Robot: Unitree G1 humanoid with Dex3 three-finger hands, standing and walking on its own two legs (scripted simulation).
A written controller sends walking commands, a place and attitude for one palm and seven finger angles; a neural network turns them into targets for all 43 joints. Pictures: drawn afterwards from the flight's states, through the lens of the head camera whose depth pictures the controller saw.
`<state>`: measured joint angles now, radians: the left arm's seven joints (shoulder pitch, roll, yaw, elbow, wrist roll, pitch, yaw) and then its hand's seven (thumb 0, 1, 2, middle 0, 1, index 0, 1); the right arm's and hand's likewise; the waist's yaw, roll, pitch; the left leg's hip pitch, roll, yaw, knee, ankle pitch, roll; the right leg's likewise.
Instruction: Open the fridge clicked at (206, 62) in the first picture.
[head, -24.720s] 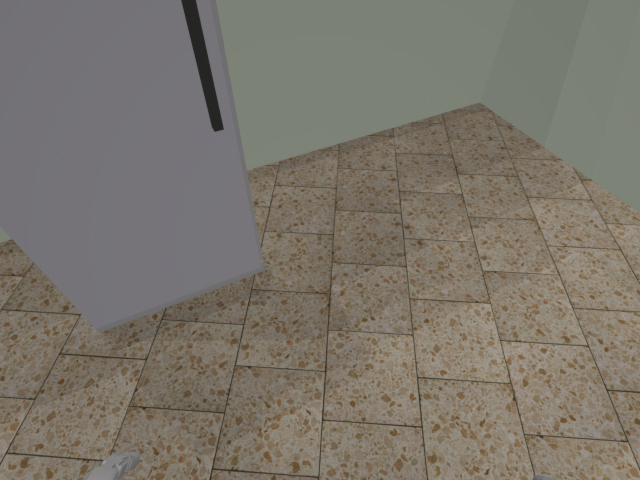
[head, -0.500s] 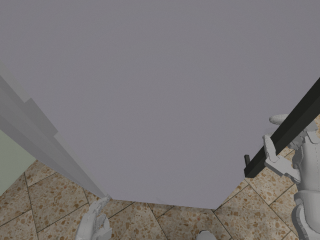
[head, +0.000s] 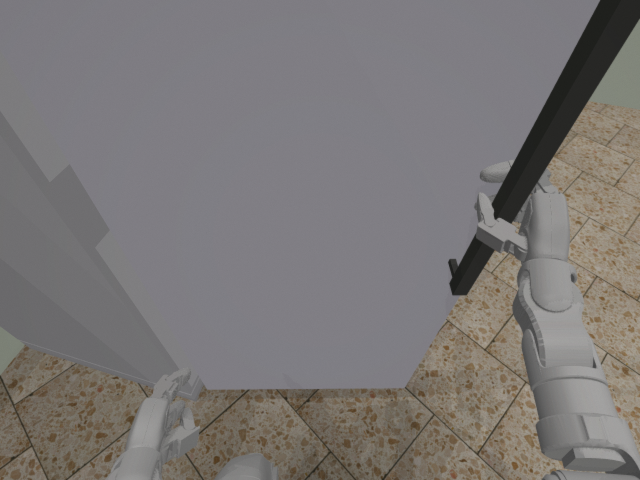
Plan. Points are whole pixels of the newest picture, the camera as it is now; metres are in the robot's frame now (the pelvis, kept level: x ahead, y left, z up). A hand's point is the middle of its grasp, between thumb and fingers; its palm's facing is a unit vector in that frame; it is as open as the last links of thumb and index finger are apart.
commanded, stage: stop walking and hold the door back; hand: right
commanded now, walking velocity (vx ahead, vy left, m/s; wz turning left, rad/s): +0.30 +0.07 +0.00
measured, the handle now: (520, 157) +0.43 -0.20 +0.20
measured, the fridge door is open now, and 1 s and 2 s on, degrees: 73 72 69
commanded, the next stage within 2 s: loosen the grip on the handle in 1.26 s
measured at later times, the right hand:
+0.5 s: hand (477, 192) +0.44 -0.18 +0.13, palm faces +0.19 +0.96 -0.21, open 5.5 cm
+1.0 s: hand (492, 223) +0.39 -0.18 +0.13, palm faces +0.02 +0.98 -0.20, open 5.9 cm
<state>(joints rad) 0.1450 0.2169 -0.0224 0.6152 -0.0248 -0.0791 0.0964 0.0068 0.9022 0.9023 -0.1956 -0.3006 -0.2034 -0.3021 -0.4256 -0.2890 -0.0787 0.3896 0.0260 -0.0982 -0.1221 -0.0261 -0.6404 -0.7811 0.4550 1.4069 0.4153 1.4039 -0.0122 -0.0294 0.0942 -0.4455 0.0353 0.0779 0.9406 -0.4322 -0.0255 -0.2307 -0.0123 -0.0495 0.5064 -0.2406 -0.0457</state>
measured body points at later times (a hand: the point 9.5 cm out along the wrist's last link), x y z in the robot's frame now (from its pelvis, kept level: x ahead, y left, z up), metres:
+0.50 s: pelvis -0.01 +0.01 +0.01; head +0.02 +0.04 +0.45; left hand +0.04 +0.32 -0.11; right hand +0.42 -0.23 +0.15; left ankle +0.01 +0.13 -0.74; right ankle +0.06 -0.14 -0.70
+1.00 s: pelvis -0.02 -0.05 -0.01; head +0.00 -0.05 +0.44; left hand +0.12 +0.18 -0.11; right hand +0.38 -0.24 +0.14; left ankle -0.02 +0.08 -0.74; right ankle +0.05 -0.14 -0.74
